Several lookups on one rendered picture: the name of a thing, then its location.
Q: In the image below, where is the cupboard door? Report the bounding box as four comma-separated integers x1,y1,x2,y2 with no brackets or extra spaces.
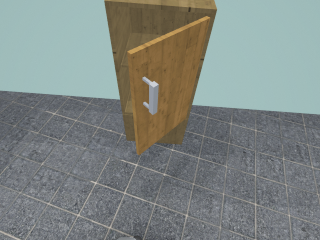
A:
127,16,210,155

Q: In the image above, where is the handle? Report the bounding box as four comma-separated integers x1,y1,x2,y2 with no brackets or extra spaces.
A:
142,76,159,115

